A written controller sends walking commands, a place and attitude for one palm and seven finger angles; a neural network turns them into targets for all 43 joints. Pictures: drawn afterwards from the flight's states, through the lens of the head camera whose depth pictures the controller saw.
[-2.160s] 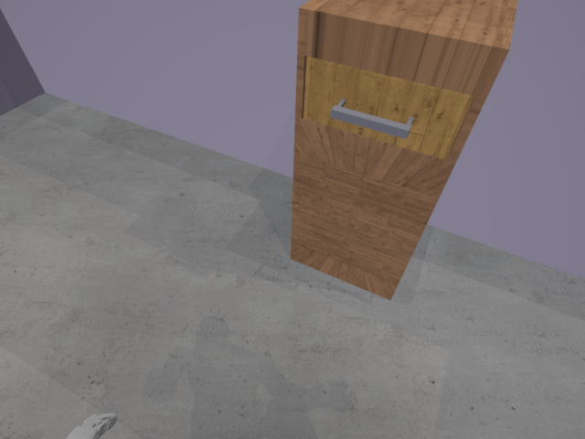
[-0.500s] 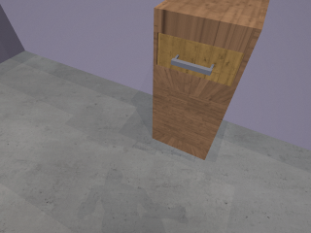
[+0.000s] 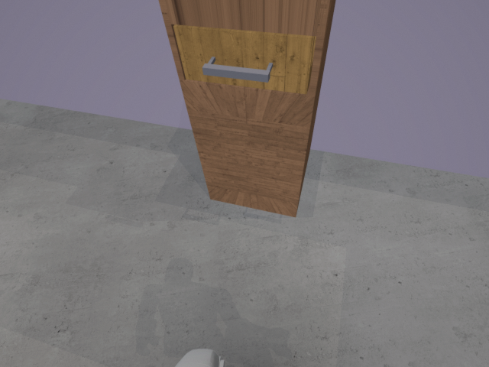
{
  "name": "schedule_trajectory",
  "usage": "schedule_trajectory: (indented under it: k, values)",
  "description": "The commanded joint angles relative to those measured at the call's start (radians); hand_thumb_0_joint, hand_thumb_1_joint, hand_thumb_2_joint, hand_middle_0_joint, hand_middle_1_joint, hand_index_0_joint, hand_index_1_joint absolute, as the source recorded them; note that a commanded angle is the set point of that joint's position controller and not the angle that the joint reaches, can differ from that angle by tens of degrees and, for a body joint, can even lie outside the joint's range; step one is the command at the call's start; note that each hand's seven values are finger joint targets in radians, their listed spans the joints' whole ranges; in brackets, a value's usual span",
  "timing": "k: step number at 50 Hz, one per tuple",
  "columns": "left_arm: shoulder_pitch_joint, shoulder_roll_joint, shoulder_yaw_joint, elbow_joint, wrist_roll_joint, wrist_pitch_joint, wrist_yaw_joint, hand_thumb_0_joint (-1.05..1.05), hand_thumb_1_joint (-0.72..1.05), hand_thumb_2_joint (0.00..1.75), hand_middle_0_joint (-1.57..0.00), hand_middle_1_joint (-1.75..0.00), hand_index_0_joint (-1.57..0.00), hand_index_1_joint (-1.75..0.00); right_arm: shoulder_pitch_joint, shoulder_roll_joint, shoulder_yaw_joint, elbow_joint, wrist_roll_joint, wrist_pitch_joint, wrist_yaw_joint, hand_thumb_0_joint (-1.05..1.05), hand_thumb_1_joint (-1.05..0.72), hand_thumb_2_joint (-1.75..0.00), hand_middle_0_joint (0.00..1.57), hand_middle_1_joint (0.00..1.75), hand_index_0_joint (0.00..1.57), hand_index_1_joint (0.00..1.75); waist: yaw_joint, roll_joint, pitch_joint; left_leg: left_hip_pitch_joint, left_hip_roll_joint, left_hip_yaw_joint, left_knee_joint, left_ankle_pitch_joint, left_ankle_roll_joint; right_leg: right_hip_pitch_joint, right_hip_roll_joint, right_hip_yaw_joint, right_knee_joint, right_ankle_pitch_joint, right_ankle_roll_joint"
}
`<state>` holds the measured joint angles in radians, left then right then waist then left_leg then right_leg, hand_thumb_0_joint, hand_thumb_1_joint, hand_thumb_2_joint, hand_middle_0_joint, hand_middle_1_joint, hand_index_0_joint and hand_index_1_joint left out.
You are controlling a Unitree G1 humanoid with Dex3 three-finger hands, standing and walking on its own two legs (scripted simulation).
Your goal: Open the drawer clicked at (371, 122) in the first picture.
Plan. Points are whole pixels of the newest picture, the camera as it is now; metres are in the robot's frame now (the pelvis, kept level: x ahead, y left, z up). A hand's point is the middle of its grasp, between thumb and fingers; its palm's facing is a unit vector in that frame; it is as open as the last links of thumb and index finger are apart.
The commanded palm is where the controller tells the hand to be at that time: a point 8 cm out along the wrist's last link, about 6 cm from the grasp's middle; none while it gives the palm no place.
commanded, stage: turn to face it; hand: left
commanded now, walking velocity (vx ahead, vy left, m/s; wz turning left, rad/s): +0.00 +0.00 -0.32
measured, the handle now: (238, 68) +0.84 +0.09 +0.02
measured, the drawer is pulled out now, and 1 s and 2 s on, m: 0.00 0.00 0.00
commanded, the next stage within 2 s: take the last steps up to it in 0.28 s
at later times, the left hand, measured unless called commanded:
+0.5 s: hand out of the picture +0.06 +0.24 -0.17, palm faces -0.06 -0.98 -0.19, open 7.4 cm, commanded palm none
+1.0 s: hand (191, 325) +0.21 +0.14 -0.16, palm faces -0.27 -0.95 -0.14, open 7.4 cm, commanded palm none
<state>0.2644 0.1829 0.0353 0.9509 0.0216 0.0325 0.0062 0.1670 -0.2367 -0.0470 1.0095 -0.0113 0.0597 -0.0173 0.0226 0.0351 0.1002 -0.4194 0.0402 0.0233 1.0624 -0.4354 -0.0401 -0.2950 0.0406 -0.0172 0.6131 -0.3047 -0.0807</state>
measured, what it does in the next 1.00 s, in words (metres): steps on the spot: left foot, then right foot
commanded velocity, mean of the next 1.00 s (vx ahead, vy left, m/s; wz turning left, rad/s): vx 0.19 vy -0.01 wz -0.12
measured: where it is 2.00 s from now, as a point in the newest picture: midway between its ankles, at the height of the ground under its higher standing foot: (272, 355)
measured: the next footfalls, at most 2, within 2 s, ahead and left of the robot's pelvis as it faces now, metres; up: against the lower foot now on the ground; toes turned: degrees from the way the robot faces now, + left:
left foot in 0.46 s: +0.03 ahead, +0.14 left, +0.00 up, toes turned -7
right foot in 1.00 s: +0.14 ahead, -0.13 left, +0.00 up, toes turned -20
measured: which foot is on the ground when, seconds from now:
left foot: up 0.00-0.44, down 0.46-1.00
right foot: down 0.00-0.48, up 0.50-0.98, down 1.00-1.00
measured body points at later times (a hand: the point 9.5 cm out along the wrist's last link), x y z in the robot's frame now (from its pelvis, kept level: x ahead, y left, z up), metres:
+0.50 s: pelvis -0.01 +0.05 +0.01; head -0.01 +0.07 +0.46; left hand +0.06 +0.29 -0.15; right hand +0.03 -0.20 -0.12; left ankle -0.01 +0.15 -0.73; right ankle +0.01 -0.07 -0.72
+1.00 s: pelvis +0.08 +0.00 +0.00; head +0.11 +0.00 +0.45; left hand +0.22 +0.19 -0.15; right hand -0.12 -0.14 -0.14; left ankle +0.00 +0.15 -0.73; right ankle +0.11 -0.12 -0.73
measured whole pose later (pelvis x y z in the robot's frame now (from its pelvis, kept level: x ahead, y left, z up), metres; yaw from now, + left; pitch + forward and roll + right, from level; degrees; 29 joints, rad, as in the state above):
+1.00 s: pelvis +0.08 +0.00 +0.00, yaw -13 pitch +1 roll +0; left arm 0.15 0.15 0.05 1.01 0.03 -0.03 -0.02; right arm 0.56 -0.10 -0.02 1.18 -0.02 -0.05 -0.02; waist -0.08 0.00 0.05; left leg -0.05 0.04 0.09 0.48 -0.42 -0.01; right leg -0.34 -0.05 -0.11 0.53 -0.20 -0.02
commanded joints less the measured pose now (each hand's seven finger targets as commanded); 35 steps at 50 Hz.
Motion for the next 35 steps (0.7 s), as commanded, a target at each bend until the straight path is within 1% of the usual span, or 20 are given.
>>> schedule_trajectory:
  k: [1, 3, 5, 7, 10, 16, 17, 19, 20, 21, 22, 23, 24, 25, 26, 27, 28, 30, 32, 35]
  values:
    - [0.025, 0.190, 0.050, -0.063, -0.006, -0.034, 0.017, 0.00, 0.90, 0.90, -0.20, -0.30, -0.20, -0.30, -0.001, -0.082, -0.030, -0.071, -0.007, -0.035, -0.006, 0.00, -0.90, -0.90, 0.20, 0.30, 0.20, 0.30, -0.009, -0.116, -0.127, -0.111, 0.025, -0.053, 0.078, 0.100, -0.014, 0.130, -0.249, 0.341, -0.304, 0.335, -0.076]
    - [0.059, 0.182, 0.053, -0.051, -0.005, -0.036, 0.019, 0.00, 0.90, 0.90, -0.20, -0.30, -0.20, -0.30, 0.006, -0.073, -0.028, -0.066, -0.008, -0.033, -0.009, 0.00, -0.90, -0.90, 0.20, 0.30, 0.20, 0.30, 0.000, -0.109, -0.160, -0.121, 0.019, -0.050, 0.051, 0.109, -0.022, 0.187, -0.236, 0.333, -0.292, 0.388, -0.069]
    - [0.079, 0.177, 0.056, -0.042, -0.005, -0.036, 0.019, 0.00, 0.90, 0.90, -0.20, -0.30, -0.20, -0.30, 0.008, -0.067, -0.028, -0.065, -0.008, -0.032, -0.013, 0.00, -0.90, -0.90, 0.20, 0.30, 0.20, 0.30, 0.003, -0.116, -0.172, -0.140, 0.016, -0.054, 0.037, 0.109, -0.026, 0.222, -0.234, 0.342, -0.295, 0.383, -0.067]
    - [0.086, 0.169, 0.057, -0.039, -0.001, -0.035, 0.021, 0.00, 0.90, 0.90, -0.20, -0.30, -0.20, -0.30, 0.003, -0.060, -0.027, -0.070, -0.008, -0.034, -0.015, 0.00, -0.90, -0.90, 0.20, 0.30, 0.20, 0.30, 0.006, -0.134, -0.167, -0.134, 0.016, -0.054, -0.008, 0.092, -0.029, 0.226, -0.237, 0.348, -0.296, 0.378, -0.082]
    - [0.097, 0.164, 0.059, -0.033, 0.004, -0.032, 0.022, 0.00, 0.90, 0.90, -0.20, -0.30, -0.20, -0.30, -0.013, -0.056, -0.022, -0.076, -0.007, -0.037, -0.018, 0.00, -0.90, -0.90, 0.20, 0.30, 0.20, 0.30, 0.019, -0.144, -0.159, -0.105, 0.011, -0.048, -0.090, 0.059, -0.025, 0.212, -0.238, 0.381, -0.304, 0.365, -0.105]
    - [0.083, 0.184, 0.067, -0.030, 0.010, -0.025, 0.021, 0.00, 0.90, 0.90, -0.20, -0.30, -0.20, -0.30, -0.012, -0.041, -0.015, -0.083, 0.003, -0.049, -0.021, 0.00, -0.90, -0.90, 0.20, 0.30, 0.20, 0.30, 0.023, -0.149, -0.140, 0.001, -0.009, -0.036, -0.290, 0.011, 0.000, 0.155, -0.238, 0.435, -0.304, 0.381, -0.128]
    - [0.067, 0.189, 0.068, -0.033, 0.012, -0.025, 0.023, 0.00, 0.90, 0.90, -0.20, -0.30, -0.20, -0.30, 0.009, -0.035, -0.015, -0.082, 0.006, -0.052, -0.021, 0.00, -0.90, -0.90, 0.20, 0.30, 0.20, 0.30, 0.011, -0.158, -0.143, 0.034, -0.007, -0.034, -0.338, 0.011, 0.004, 0.137, -0.244, 0.437, -0.298, 0.377, -0.126]
    - [0.036, 0.193, 0.066, -0.037, 0.007, -0.022, 0.022, 0.00, 0.90, 0.90, -0.20, -0.30, -0.20, -0.30, 0.070, -0.028, -0.011, -0.065, 0.008, -0.057, -0.022, 0.00, -0.90, -0.90, 0.20, 0.30, 0.20, 0.30, -0.015, -0.156, -0.161, 0.122, -0.020, -0.023, -0.454, 0.076, 0.016, 0.104, -0.217, 0.421, -0.286, 0.343, -0.101]
    - [0.027, 0.187, 0.064, -0.034, 0.001, -0.021, 0.019, 0.00, 0.90, 0.90, -0.20, -0.30, -0.20, -0.30, 0.112, -0.026, -0.008, -0.047, 0.005, -0.061, -0.022, 0.00, -0.90, -0.90, 0.20, 0.30, 0.20, 0.30, -0.028, -0.146, -0.171, 0.209, -0.026, -0.010, -0.534, 0.143, 0.021, 0.064, -0.189, 0.403, -0.293, 0.222, -0.073]
    - [0.013, 0.171, 0.061, -0.035, -0.003, -0.021, 0.016, 0.00, 0.90, 0.90, -0.20, -0.30, -0.20, -0.30, 0.159, -0.030, -0.005, -0.033, 0.004, -0.070, -0.022, 0.00, -0.90, -0.90, 0.20, 0.30, 0.20, 0.30, -0.047, -0.142, -0.174, 0.305, -0.020, -0.012, -0.631, 0.175, 0.028, -0.002, -0.148, 0.372, -0.291, 0.050, -0.040]
    - [0.014, 0.140, 0.052, -0.042, -0.003, -0.020, 0.012, 0.00, 0.90, 0.90, -0.20, -0.30, -0.20, -0.30, 0.187, -0.059, -0.010, -0.025, 0.000, -0.080, -0.022, 0.00, -0.90, -0.90, 0.20, 0.30, 0.20, 0.30, -0.054, -0.054, -0.157, 0.409, 0.045, -0.075, -0.713, 0.095, 0.050, -0.144, -0.086, 0.320, -0.239, -0.158, -0.004]
    - [0.003, 0.096, 0.044, -0.059, -0.004, -0.017, 0.001, 0.00, 0.90, 0.90, -0.20, -0.30, -0.20, -0.30, 0.227, -0.142, -0.027, -0.026, -0.017, -0.081, -0.020, 0.00, -0.90, -0.90, 0.20, 0.30, 0.20, 0.30, -0.081, 0.170, -0.103, 0.441, 0.222, -0.331, -0.839, -0.184, 0.124, -0.326, 0.030, 0.187, -0.038, -0.282, 0.039]
    - [-0.036, 0.090, 0.049, -0.085, 0.002, -0.020, -0.001, 0.00, 0.90, 0.90, -0.20, -0.30, -0.20, -0.30, 0.225, -0.192, -0.035, -0.043, -0.022, -0.074, -0.019, 0.00, -0.90, -0.90, 0.20, 0.30, 0.20, 0.30, -0.086, 0.271, -0.011, 0.315, 0.379, -0.511, -0.971, -0.364, 0.206, -0.384, 0.063, 0.049, 0.197, -0.235, 0.073]
    - [-0.062, 0.122, 0.060, -0.085, 0.012, -0.020, -0.007, 0.00, 0.90, 0.90, -0.20, -0.30, -0.20, -0.30, 0.175, -0.169, -0.028, -0.062, -0.018, -0.075, -0.020, 0.00, -0.90, -0.90, 0.20, 0.30, 0.20, 0.30, -0.070, 0.187, 0.045, 0.180, 0.386, -0.512, -1.010, -0.356, 0.226, -0.350, 0.000, 0.097, 0.328, -0.164, 0.076]
    - [-0.034, 0.126, 0.066, -0.054, 0.021, -0.016, -0.012, 0.00, 0.90, 0.90, -0.20, -0.30, -0.20, -0.30, 0.126, -0.120, -0.011, -0.062, -0.016, -0.081, -0.021, 0.00, -0.90, -0.90, 0.20, 0.30, 0.20, 0.30, -0.025, 0.157, 0.072, 0.138, 0.302, -0.423, -0.996, -0.267, 0.181, -0.335, -0.009, 0.107, 0.406, -0.087, 0.079]
    - [0.003, 0.119, 0.064, -0.035, 0.021, -0.021, -0.021, 0.00, 0.90, 0.90, -0.20, -0.30, -0.20, -0.30, 0.118, -0.094, -0.002, -0.063, -0.013, -0.091, -0.022, 0.00, -0.90, -0.90, 0.20, 0.30, 0.20, 0.30, -0.009, 0.104, 0.042, 0.143, 0.269, -0.359, -0.970, -0.203, 0.169, -0.328, -0.019, 0.088, 0.455, -0.054, 0.078]
    - [0.028, 0.093, 0.060, -0.017, 0.021, -0.022, -0.027, 0.00, 0.90, 0.90, -0.20, -0.30, -0.20, -0.30, 0.130, -0.088, -0.001, -0.058, -0.014, -0.100, -0.021, 0.00, -0.90, -0.90, 0.20, 0.30, 0.20, 0.30, -0.005, 0.073, 0.051, 0.149, 0.230, -0.278, -0.962, -0.146, 0.157, -0.330, -0.021, 0.070, 0.499, 0.000, 0.081]
    - [0.043, 0.076, 0.052, -0.002, 0.017, -0.028, -0.031, 0.00, 0.90, 0.90, -0.20, -0.30, -0.20, -0.30, 0.188, -0.077, -0.002, -0.031, -0.010, -0.114, -0.021, 0.00, -0.90, -0.90, 0.20, 0.30, 0.20, 0.30, -0.013, 0.080, 0.018, 0.226, 0.188, -0.202, -0.936, -0.045, 0.150, -0.356, -0.034, 0.048, 0.525, 0.056, 0.089]
    - [0.020, 0.071, 0.049, -0.003, 0.015, -0.031, -0.033, 0.00, 0.90, 0.90, -0.20, -0.30, -0.20, -0.30, 0.251, -0.053, 0.001, -0.002, -0.006, -0.123, -0.025, 0.00, -0.90, -0.90, 0.20, 0.30, 0.20, 0.30, -0.030, 0.083, 0.015, 0.287, 0.186, -0.186, -0.929, 0.022, 0.151, -0.401, -0.056, 0.045, 0.517, 0.094, 0.096]
    - [-0.037, 0.063, 0.043, -0.015, 0.014, -0.033, -0.034, 0.00, 0.90, 0.90, -0.20, -0.30, -0.20, -0.30, 0.323, -0.039, 0.001, 0.035, -0.008, -0.131, -0.027, 0.00, -0.90, -0.90, 0.20, 0.30, 0.20, 0.30, -0.055, 0.082, 0.040, 0.336, 0.222, -0.198, -0.928, 0.106, 0.194, -0.435, -0.099, 0.029, 0.444, 0.097, 0.105]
